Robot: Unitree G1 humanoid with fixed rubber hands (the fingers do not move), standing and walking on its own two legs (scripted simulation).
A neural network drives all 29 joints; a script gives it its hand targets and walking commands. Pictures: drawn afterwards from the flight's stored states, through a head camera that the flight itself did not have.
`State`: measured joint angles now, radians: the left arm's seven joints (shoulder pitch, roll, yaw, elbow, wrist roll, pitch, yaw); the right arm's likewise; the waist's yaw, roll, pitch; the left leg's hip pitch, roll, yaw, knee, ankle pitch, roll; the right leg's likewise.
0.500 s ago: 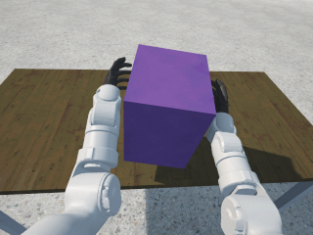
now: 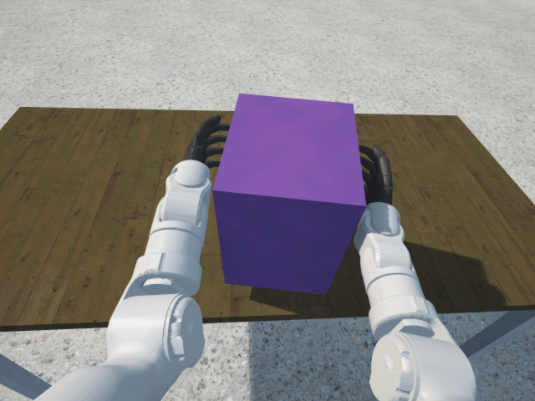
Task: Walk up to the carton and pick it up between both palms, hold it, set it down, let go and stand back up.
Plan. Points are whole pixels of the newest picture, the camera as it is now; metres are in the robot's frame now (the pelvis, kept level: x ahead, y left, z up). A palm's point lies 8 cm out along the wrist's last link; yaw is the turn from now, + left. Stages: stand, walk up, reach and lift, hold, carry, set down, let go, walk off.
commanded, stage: set down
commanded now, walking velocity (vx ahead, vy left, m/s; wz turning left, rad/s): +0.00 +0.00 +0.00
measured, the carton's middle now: (284, 199) +0.42 -0.06 +0.07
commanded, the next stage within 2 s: none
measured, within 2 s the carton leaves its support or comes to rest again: rests again in 1.46 s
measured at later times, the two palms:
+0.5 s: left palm (200, 168) +0.44 +0.08 +0.13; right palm (373, 201) +0.37 -0.19 +0.11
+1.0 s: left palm (209, 176) +0.45 +0.07 +0.10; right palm (375, 207) +0.37 -0.20 +0.10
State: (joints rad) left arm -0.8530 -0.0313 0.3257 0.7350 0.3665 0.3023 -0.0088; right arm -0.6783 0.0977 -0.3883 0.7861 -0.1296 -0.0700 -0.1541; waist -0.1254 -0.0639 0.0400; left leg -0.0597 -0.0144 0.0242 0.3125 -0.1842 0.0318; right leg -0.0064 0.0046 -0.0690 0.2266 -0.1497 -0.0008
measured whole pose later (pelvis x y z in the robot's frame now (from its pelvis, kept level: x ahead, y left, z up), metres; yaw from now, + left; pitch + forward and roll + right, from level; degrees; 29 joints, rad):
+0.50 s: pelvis +0.01 +0.01 +0.00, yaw -1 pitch -2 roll -1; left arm -0.88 -0.03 0.42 0.88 0.39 0.22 -0.03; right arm -0.71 0.15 -0.52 0.81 -0.25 -0.07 -0.12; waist -0.12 -0.05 0.02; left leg -0.07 -0.02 0.06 0.30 -0.19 0.04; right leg -0.04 0.00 -0.06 0.22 -0.15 0.01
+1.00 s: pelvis +0.01 +0.01 +0.00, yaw -3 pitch +1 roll -1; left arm -0.89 -0.04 0.49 0.96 0.41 0.13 -0.04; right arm -0.70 0.18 -0.59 0.77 -0.35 -0.09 -0.10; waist -0.12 -0.04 0.01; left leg -0.12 -0.01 0.08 0.28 -0.18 0.04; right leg -0.10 -0.01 -0.07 0.23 -0.15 0.01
